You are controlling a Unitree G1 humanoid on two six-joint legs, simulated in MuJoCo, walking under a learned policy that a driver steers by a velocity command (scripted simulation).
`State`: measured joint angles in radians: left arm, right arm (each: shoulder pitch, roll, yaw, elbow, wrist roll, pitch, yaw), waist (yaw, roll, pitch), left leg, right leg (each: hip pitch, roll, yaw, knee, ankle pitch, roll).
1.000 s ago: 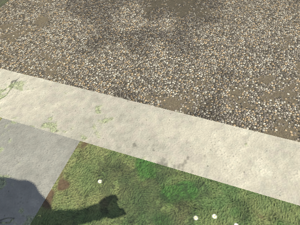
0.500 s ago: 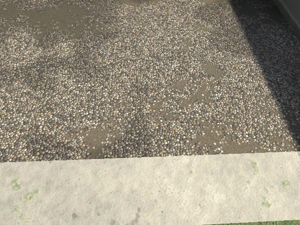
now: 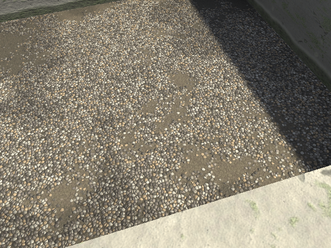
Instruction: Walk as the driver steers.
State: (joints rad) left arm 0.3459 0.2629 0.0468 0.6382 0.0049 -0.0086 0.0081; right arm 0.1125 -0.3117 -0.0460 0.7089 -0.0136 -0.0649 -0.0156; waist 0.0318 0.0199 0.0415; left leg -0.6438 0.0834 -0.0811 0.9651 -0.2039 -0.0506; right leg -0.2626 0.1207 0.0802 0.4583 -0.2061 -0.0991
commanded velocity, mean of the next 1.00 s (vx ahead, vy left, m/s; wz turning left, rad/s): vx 0.50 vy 0.00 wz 0.13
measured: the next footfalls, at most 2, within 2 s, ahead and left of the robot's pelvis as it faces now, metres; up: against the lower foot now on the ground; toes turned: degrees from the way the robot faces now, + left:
left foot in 0.18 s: +0.25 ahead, +0.14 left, +0.00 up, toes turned -8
right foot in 0.56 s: +0.32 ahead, -0.09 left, +0.00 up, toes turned +0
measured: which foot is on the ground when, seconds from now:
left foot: up 0.00-0.16, down 0.18-0.54, up 0.56-0.90, down 0.92-1.00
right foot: down 0.00-0.20, up 0.22-0.54, down 0.56-0.92, up 0.94-1.00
